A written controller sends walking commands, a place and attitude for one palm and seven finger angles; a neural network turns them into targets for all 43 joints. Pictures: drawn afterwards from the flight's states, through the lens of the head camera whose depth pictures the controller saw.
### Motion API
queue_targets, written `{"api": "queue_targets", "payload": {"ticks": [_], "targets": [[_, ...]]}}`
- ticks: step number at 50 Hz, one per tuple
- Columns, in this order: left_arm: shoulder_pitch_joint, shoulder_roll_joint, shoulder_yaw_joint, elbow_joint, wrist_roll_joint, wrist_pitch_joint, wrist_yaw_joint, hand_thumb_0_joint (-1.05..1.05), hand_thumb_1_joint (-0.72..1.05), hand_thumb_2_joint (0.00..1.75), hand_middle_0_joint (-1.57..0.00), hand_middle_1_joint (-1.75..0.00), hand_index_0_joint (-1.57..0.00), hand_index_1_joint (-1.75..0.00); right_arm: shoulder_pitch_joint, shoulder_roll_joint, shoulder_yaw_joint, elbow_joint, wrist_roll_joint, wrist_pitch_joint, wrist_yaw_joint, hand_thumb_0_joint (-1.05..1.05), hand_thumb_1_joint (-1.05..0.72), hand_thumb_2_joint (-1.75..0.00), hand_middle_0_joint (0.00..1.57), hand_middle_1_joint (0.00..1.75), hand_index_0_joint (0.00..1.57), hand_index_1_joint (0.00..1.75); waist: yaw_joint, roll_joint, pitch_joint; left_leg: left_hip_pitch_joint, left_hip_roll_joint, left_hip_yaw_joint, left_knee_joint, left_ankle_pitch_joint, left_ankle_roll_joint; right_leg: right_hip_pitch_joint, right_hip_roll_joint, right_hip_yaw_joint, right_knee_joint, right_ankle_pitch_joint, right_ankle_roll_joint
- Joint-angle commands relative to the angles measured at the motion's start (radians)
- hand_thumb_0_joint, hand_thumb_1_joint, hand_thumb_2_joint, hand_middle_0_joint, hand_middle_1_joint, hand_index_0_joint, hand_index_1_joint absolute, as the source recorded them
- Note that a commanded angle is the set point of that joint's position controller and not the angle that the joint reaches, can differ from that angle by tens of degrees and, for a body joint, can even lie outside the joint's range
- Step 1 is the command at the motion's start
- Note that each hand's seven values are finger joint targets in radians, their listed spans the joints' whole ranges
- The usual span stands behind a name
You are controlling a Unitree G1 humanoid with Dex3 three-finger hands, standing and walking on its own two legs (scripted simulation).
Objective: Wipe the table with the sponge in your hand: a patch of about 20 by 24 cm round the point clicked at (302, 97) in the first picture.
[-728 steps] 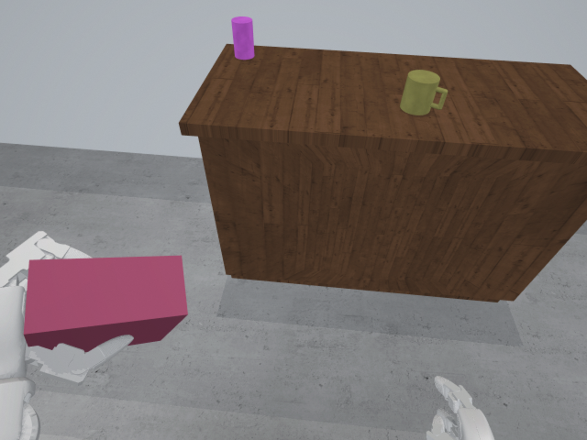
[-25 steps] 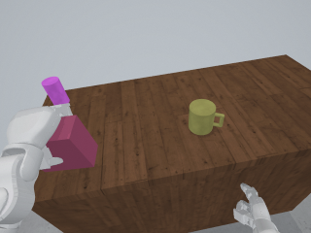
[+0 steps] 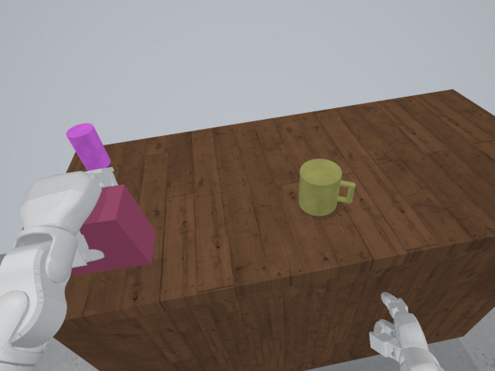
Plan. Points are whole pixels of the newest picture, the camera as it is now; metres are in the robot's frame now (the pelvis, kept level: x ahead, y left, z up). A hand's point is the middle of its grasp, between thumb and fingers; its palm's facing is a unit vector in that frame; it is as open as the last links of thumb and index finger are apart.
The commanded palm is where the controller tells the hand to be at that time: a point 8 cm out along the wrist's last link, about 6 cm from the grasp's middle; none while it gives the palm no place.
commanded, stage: move the sponge above the wiping area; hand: left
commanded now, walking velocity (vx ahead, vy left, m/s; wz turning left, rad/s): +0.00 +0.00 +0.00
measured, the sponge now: (104, 239) +0.25 +0.28 +0.11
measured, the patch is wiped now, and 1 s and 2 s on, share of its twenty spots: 0.00 0.00 0.00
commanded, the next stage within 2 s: lower the sponge onto the table in 1.96 s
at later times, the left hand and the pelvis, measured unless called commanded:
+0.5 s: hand (102, 217) +0.27 +0.28 +0.14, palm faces +0.06 -0.04 -1.00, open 10.1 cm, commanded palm +0.23 +0.28 +0.22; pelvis +0.01 +0.00 +0.00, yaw +0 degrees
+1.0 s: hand (113, 221) +0.27 +0.27 +0.13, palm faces +0.04 -0.04 -1.00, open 10.1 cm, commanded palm +0.25 +0.27 +0.20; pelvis +0.01 +0.00 +0.00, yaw +0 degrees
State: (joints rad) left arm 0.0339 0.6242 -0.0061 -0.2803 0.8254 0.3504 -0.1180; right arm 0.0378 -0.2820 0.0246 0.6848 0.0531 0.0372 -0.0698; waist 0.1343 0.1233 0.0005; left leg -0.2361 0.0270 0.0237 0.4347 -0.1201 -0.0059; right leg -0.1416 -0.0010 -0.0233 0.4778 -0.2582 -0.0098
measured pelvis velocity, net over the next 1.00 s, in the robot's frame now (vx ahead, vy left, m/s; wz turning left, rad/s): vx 0.01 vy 0.00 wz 0.00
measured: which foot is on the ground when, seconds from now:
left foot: down 0.00-1.00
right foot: down 0.00-1.00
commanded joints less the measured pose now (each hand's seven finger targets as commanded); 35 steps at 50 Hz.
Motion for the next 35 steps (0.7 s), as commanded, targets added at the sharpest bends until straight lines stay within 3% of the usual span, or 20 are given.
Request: {"api": "queue_targets", "payload": {"ticks": [1, 2, 3, 4, 7, 9, 12, 14, 16, 17, 19, 22, 23, 25, 27, 28, 30, 32, 33, 35], "targets": [[-0.298, 0.24, 0.15, -0.121, 0.042, 0.0, 0.028, 0.0, 0.1, 1.3, -1.2, -1.6, -1.2, -1.6, -0.272, -0.075, 0.0, -0.206, 0.0, -0.072, 0.003, 0.0, -0.9, -0.9, 0.2, 0.3, 0.2, 0.3, 0.006, -0.041, -0.158, 0.12, -0.035, -0.061, -0.055, -0.044, 0.027, -0.077, -0.005, 0.079, -0.132, -0.024, -0.044], [-0.31, 0.236, 0.153, -0.159, 0.04, -0.006, 0.023, 0.0, 0.1, 1.3, -1.2, -1.6, -1.2, -1.6, -0.312, -0.064, 0.005, -0.219, 0.006, -0.084, 0.004, 0.0, -0.9, -0.9, 0.2, 0.3, 0.2, 0.3, 0.008, -0.032, -0.155, 0.127, -0.037, -0.067, -0.055, -0.06, 0.027, -0.08, 0.009, 0.099, -0.132, -0.034, -0.054], [-0.31, 0.211, 0.121, -0.156, 0.034, -0.012, 0.015, 0.0, 0.1, 1.3, -1.2, -1.6, -1.2, -1.6, -0.292, -0.066, 0.007, -0.226, -0.001, -0.087, 0.003, 0.0, -0.9, -0.9, 0.2, 0.3, 0.2, 0.3, 0.012, -0.028, -0.173, 0.124, -0.038, -0.064, -0.052, -0.053, 0.031, -0.067, -0.003, 0.067, -0.126, -0.018, -0.049], [-0.316, 0.219, 0.125, -0.132, 0.041, -0.021, 0.014, 0.0, 0.1, 1.3, -1.2, -1.6, -1.2, -1.6, -0.271, -0.064, 0.006, -0.211, 0.002, -0.087, 0.001, 0.0, -0.9, -0.9, 0.2, 0.3, 0.2, 0.3, 0.0, -0.04, -0.17, 0.13, -0.038, -0.066, -0.051, -0.048, 0.03, -0.078, -0.001, 0.073, -0.131, -0.026, -0.045], [-0.326, 0.255, 0.166, -0.171, 0.048, -0.049, 0.018, 0.0, 0.1, 1.3, -1.2, -1.6, -1.2, -1.6, -0.295, -0.062, 0.006, -0.221, -0.001, -0.096, 0.002, 0.0, -0.9, -0.9, 0.2, 0.3, 0.2, 0.3, 0.011, -0.03, -0.175, 0.145, -0.039, -0.073, -0.049, -0.044, 0.03, -0.071, 0.01, 0.1, -0.134, -0.02, -0.058], [-0.312, 0.231, 0.151, -0.148, 0.047, -0.06, 0.027, 0.0, 0.1, 1.3, -1.2, -1.6, -1.2, -1.6, -0.256, -0.061, 0.004, -0.214, -0.007, -0.092, 0.002, 0.0, -0.9, -0.9, 0.2, 0.3, 0.2, 0.3, 0.009, -0.048, -0.189, 0.148, -0.037, -0.065, -0.044, -0.006, 0.031, -0.063, -0.002, 0.072, -0.134, 0.005, -0.048], [-0.302, 0.3, 0.244, -0.132, 0.042, -0.056, 0.056, 0.0, 0.1, 1.3, -1.2, -1.6, -1.2, -1.6, -0.279, -0.069, -0.003, -0.207, -0.007, -0.088, 0.006, 0.0, -0.9, -0.9, 0.2, 0.3, 0.2, 0.3, 0.023, -0.039, -0.175, 0.147, -0.034, -0.066, -0.043, 0.001, 0.027, -0.057, 0.009, 0.107, -0.14, 0.013, -0.061], [-0.307, 0.24, 0.188, -0.08, 0.039, -0.044, 0.061, 0.0, 0.1, 1.3, -1.2, -1.6, -1.2, -1.6, -0.252, -0.068, -0.002, -0.201, -0.006, -0.079, 0.007, 0.0, -0.9, -0.9, 0.2, 0.3, 0.2, 0.3, 0.012, -0.05, -0.163, 0.133, -0.032, -0.056, -0.043, 0.005, 0.025, -0.063, -0.003, 0.076, -0.142, 0.014, -0.049], [-0.319, 0.222, 0.159, -0.053, 0.043, -0.032, 0.06, 0.0, 0.1, 1.3, -1.2, -1.6, -1.2, -1.6, -0.247, -0.074, -0.006, -0.2, -0.005, -0.07, 0.006, 0.0, -0.9, -0.9, 0.2, 0.3, 0.2, 0.3, 0.005, -0.051, -0.155, 0.136, -0.031, -0.052, -0.045, -0.009, 0.027, -0.073, -0.005, 0.076, -0.147, 0.005, -0.045], [-0.332, 0.241, 0.18, -0.06, 0.041, -0.028, 0.058, 0.0, 0.1, 1.3, -1.2, -1.6, -1.2, -1.6, -0.282, -0.071, -0.001, -0.203, 0.003, -0.08, 0.007, 0.0, -0.9, -0.9, 0.2, 0.3, 0.2, 0.3, 0.005, -0.044, -0.142, 0.134, -0.035, -0.055, -0.048, -0.028, 0.025, -0.078, 0.008, 0.099, -0.151, -0.012, -0.056], [-0.325, 0.207, 0.132, -0.061, 0.049, -0.029, 0.044, 0.0, 0.1, 1.3, -1.2, -1.6, -1.2, -1.6, -0.254, -0.071, 0.0, -0.205, 0.0, -0.081, 0.008, 0.0, -0.9, -0.9, 0.2, 0.3, 0.2, 0.3, 0.001, -0.036, -0.176, 0.139, -0.037, -0.054, -0.043, 0.0, 0.028, -0.061, -0.002, 0.069, -0.14, 0.018, -0.047], [-0.321, 0.221, 0.143, -0.103, 0.056, -0.039, 0.029, 0.0, 0.1, 1.3, -1.2, -1.6, -1.2, -1.6, -0.282, -0.068, 0.002, -0.219, 0.0, -0.087, 0.01, 0.0, -0.9, -0.9, 0.2, 0.3, 0.2, 0.3, 0.004, -0.023, -0.168, 0.151, -0.038, -0.061, -0.045, 0.003, 0.032, -0.062, 0.01, 0.09, -0.139, 0.03, -0.056], [-0.308, 0.203, 0.123, -0.1, 0.054, -0.045, 0.025, 0.0, 0.1, 1.3, -1.2, -1.6, -1.2, -1.6, -0.253, -0.07, 0.001, -0.221, -0.007, -0.085, 0.009, 0.0, -0.9, -0.9, 0.2, 0.3, 0.2, 0.3, 0.004, -0.028, -0.19, 0.15, -0.038, -0.055, -0.038, 0.017, 0.037, -0.049, 0.002, 0.058, -0.134, 0.046, -0.051], [-0.307, 0.224, 0.142, -0.098, 0.067, -0.06, 0.029, 0.0, 0.1, 1.3, -1.2, -1.6, -1.2, -1.6, -0.233, -0.072, -0.002, -0.215, -0.009, -0.082, 0.009, 0.0, -0.9, -0.9, 0.2, 0.3, 0.2, 0.3, 0.003, -0.043, -0.187, 0.161, -0.039, -0.061, -0.037, 0.043, 0.036, -0.055, 0.003, 0.067, -0.138, 0.062, -0.049], [-0.352, 0.238, 0.165, -0.122, 0.063, -0.068, 0.043, 0.0, 0.1, 1.3, -1.2, -1.6, -1.2, -1.6, -0.263, -0.066, 0.001, -0.218, -0.005, -0.087, 0.011, 0.0, -0.9, -0.9, 0.2, 0.3, 0.2, 0.3, 0.002, -0.019, -0.173, 0.166, -0.034, -0.064, -0.047, 0.02, 0.031, -0.059, 0.015, 0.083, -0.14, 0.046, -0.059], [-0.348, 0.216, 0.146, -0.089, 0.065, -0.069, 0.05, 0.0, 0.1, 1.3, -1.2, -1.6, -1.2, -1.6, -0.235, -0.069, -0.003, -0.212, -0.01, -0.084, 0.009, 0.0, -0.9, -0.9, 0.2, 0.3, 0.2, 0.3, 0.002, -0.015, -0.182, 0.161, -0.034, -0.054, -0.041, 0.032, 0.034, -0.055, 0.008, 0.053, -0.14, 0.055, -0.056], [-0.336, 0.217, 0.153, -0.072, 0.075, -0.067, 0.067, 0.0, 0.1, 1.3, -1.2, -1.6, -1.2, -1.6, -0.222, -0.071, -0.006, -0.204, -0.01, -0.078, 0.012, 0.0, -0.9, -0.9, 0.2, 0.3, 0.2, 0.3, 0.006, -0.022, -0.19, 0.166, -0.032, -0.062, -0.047, 0.052, 0.028, -0.051, 0.007, 0.058, -0.138, 0.065, -0.056], [-0.348, 0.224, 0.171, -0.117, 0.069, -0.062, 0.084, 0.0, 0.1, 1.3, -1.2, -1.6, -1.2, -1.6, -0.265, -0.065, -0.005, -0.213, -0.005, -0.083, 0.018, 0.0, -0.9, -0.9, 0.2, 0.3, 0.2, 0.3, 0.013, 0.013, -0.198, 0.176, -0.032, -0.062, -0.051, 0.049, 0.025, -0.039, 0.016, 0.08, -0.134, 0.068, -0.065], [-0.333, 0.177, 0.13, -0.092, 0.07, -0.056, 0.087, 0.0, 0.1, 1.3, -1.2, -1.6, -1.2, -1.6, -0.238, -0.066, -0.006, -0.214, -0.01, -0.081, 0.02, 0.0, -0.9, -0.9, 0.2, 0.3, 0.2, 0.3, 0.012, -0.006, -0.205, 0.165, -0.029, -0.056, -0.053, 0.057, 0.027, -0.032, 0.011, 0.041, -0.126, 0.077, -0.06], [-0.293, 0.169, 0.122, -0.063, 0.078, -0.036, 0.089, 0.0, 0.1, 1.3, -1.2, -1.6, -1.2, -1.6, -0.23, -0.072, -0.01, -0.208, -0.009, -0.074, 0.025, 0.0, -0.9, -0.9, 0.2, 0.3, 0.2, 0.3, 0.013, -0.024, -0.195, 0.159, -0.028, -0.06, -0.054, 0.068, 0.024, -0.038, 0.008, 0.05, -0.128, 0.082, -0.055]]}}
